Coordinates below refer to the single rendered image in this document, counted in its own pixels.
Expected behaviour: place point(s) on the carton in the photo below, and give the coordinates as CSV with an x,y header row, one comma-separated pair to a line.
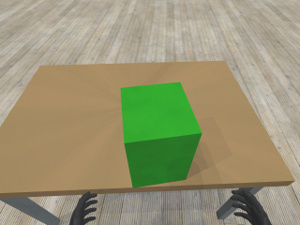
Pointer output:
x,y
161,133

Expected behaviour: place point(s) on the table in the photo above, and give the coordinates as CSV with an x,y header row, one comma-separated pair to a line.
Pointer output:
x,y
64,136

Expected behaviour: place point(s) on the right robot hand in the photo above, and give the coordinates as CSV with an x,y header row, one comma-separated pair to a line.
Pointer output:
x,y
255,213

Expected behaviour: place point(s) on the left robot hand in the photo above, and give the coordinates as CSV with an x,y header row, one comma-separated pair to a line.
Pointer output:
x,y
79,213

